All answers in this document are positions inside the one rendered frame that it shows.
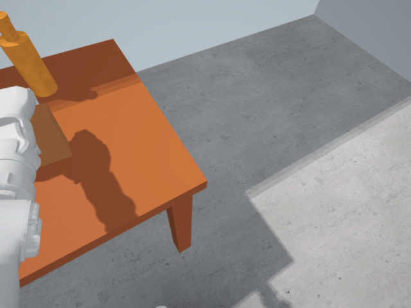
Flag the sponge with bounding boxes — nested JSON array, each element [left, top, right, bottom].
[[30, 102, 73, 167]]

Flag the table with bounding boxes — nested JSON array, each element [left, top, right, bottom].
[[0, 39, 207, 288]]

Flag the left robot hand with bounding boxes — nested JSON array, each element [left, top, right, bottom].
[[0, 86, 41, 155]]

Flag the left robot forearm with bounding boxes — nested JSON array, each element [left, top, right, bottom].
[[0, 114, 41, 203]]

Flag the left robot upper arm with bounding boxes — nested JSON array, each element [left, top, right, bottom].
[[0, 200, 42, 308]]

